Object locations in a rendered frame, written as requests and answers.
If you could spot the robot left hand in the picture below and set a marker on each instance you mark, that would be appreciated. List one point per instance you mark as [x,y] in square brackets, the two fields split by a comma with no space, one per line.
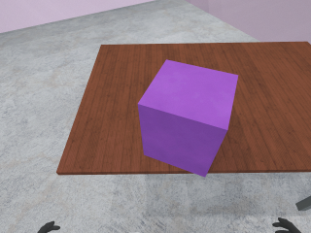
[49,226]

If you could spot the table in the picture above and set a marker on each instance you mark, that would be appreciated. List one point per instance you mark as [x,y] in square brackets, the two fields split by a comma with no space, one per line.
[269,129]

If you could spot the robot right hand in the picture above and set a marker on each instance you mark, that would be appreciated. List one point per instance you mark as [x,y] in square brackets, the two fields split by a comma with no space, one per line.
[285,224]

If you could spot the carton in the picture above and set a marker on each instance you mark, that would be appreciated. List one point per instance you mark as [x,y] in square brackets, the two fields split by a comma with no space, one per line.
[184,115]

